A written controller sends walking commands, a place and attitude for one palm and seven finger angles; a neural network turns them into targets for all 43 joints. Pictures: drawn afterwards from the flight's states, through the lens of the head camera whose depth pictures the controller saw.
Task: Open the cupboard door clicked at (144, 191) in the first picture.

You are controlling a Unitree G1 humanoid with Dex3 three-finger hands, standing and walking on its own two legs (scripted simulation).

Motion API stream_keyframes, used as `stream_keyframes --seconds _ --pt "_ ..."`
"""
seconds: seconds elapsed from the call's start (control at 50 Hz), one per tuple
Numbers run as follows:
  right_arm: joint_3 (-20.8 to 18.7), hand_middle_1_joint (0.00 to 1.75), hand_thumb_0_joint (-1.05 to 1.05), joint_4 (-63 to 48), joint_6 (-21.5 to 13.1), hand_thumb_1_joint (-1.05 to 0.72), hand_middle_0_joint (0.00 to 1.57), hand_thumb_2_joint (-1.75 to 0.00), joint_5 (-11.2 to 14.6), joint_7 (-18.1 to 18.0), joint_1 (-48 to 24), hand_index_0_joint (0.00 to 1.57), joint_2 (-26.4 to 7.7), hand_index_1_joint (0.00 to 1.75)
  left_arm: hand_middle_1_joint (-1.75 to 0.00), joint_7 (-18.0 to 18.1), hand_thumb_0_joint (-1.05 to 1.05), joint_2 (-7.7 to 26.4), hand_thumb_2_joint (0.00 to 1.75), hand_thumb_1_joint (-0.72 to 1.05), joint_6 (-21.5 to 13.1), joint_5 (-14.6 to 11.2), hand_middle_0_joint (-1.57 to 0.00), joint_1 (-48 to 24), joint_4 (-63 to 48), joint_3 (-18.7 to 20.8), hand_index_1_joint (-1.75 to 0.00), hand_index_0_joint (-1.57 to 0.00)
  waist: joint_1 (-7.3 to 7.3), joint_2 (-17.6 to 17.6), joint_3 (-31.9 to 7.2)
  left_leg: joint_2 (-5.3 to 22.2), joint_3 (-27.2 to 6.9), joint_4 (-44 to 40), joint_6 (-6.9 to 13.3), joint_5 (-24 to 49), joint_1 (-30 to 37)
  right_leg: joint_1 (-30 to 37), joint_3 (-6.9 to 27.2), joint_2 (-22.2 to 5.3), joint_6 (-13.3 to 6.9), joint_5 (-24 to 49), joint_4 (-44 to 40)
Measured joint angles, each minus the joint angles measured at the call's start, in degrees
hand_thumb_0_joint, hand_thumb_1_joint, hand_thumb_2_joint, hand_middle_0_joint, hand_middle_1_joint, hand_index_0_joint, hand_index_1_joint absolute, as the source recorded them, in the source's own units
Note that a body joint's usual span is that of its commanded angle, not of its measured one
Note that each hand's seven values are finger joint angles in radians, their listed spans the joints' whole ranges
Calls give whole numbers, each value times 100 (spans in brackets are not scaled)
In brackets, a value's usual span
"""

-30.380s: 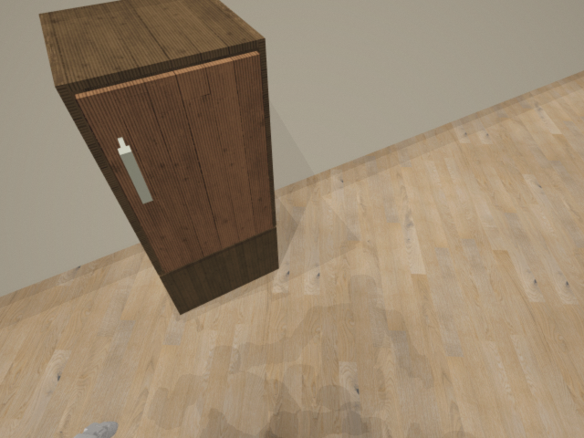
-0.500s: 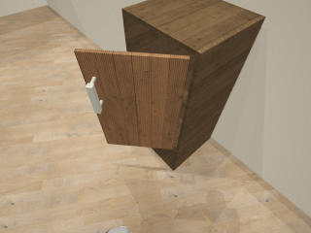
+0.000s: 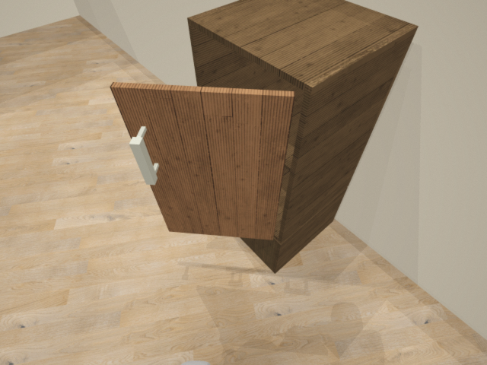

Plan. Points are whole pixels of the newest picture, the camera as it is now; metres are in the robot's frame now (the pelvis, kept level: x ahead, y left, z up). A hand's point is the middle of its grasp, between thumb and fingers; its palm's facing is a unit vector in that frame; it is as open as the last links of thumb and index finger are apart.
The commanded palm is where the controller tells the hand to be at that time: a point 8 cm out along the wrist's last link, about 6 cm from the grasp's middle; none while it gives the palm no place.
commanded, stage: come to a stop and stand still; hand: left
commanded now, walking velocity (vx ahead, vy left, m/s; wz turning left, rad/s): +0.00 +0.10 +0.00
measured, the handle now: (147, 156) +0.55 +0.28 -0.04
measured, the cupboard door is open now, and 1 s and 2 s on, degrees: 43 43 43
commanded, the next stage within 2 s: look again from close up in 0.60 s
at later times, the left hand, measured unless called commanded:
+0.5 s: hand out of the picture +0.02 +0.23 -0.17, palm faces -0.02 -0.97 -0.25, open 7.3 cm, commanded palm none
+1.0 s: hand out of the picture +0.00 +0.20 -0.17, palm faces -0.03 -0.98 -0.19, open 7.4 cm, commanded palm none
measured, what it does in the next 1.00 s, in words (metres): steps on the spot: left foot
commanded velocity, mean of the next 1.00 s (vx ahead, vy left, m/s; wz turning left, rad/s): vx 0.00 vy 0.00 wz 0.00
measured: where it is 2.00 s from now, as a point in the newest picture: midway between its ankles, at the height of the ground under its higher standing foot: outside the picture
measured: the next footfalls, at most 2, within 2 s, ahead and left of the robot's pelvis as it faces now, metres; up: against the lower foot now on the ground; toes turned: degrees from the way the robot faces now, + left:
left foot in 0.10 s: +0.02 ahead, +0.12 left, +0.00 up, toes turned +1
right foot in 1.88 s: +0.00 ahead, -0.06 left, +0.00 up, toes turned -8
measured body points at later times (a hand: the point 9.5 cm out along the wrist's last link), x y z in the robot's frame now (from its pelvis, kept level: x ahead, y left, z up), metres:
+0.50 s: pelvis -0.02 +0.04 +0.00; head -0.01 +0.03 +0.45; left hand +0.02 +0.28 -0.15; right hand +0.00 -0.19 -0.16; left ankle -0.02 +0.12 -0.74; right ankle -0.02 -0.10 -0.74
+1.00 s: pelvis -0.02 +0.03 +0.00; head +0.00 +0.03 +0.45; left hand +0.00 +0.25 -0.16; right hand +0.00 -0.21 -0.15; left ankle -0.02 +0.12 -0.74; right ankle -0.02 -0.10 -0.74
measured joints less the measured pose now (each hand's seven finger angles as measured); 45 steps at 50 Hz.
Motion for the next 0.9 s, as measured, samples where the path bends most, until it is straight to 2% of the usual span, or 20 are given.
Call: stream_keyframes --seconds 0.06,0.1,0.12,0.2,0.26,0.32,0.5,0.66,0.9 --pt "57 30 0 88 -100 -91 20 -90 19 -8 139 20 23 30 -30 -12 0 -64 90 90 -67 -33 -20 43 115 -53 -30 -20 -3 -99 -54 -64 93 -991 -38 411 578 57 40 -12 25 100 -162" --pt "105 30 0 150 -192 -91 20 -90 15 -25 254 20 12 30 -30 -19 0 -120 90 90 -79 -78 -20 35 195 -85 -30 -20 -36 -26 -91 15 41 -1707 33 1090 940 39 -30 76 60 79 -135" --pt "122 30 0 221 -214 -91 20 -90 7 -41 281 20 49 30 -30 -4 0 -119 90 91 -63 -90 -20 -14 245 -82 -30 -21 -43 -59 -73 11 24 -1771 84 1009 980 54 -55 72 77 71 -134" --pt "249 30 0 381 -238 -91 20 -90 5 -44 384 20 209 30 -30 59 0 -65 90 92 -60 -98 -20 -99 352 -95 -30 -21 36 -187 -50 22 73 -1794 137 935 999 165 -18 84 108 257 -397" --pt "266 30 0 123 -264 -91 20 -90 -3 0 466 20 237 30 -30 132 0 -82 90 91 -197 -72 -20 46 288 -184 -30 -21 -59 -118 -49 46 143 -1523 184 806 834 26 47 100 135 255 -255" --pt "309 30 0 -75 -363 -91 20 -90 -27 5 612 20 280 30 -30 100 0 -82 90 91 -157 -62 -20 95 279 -232 -30 -21 -142 -58 -54 -44 197 -1432 285 778 812 -46 100 7 204 169 -63" --pt "391 30 1 18 -386 -94 20 -90 -52 -10 850 20 234 30 -30 51 0 -12 90 91 -62 -54 -20 130 247 -220 -30 -20 -90 94 -133 -249 316 -1639 445 932 932 -43 221 -192 334 230 -48" --pt "422 30 0 217 -436 -92 20 -90 -45 15 834 20 238 30 -30 32 0 10 90 91 -79 -51 -20 243 392 -233 -30 -20 -73 75 -134 -298 356 -1942 456 1119 987 -63 264 -233 363 351 -210" --pt "410 30 0 463 -488 -91 20 -90 -14 -17 635 20 229 30 -30 15 0 -146 90 91 -131 -60 -20 271 619 -281 -30 -20 -38 -39 -63 -203 346 -2032 362 1124 1073 15 252 -136 293 363 -306"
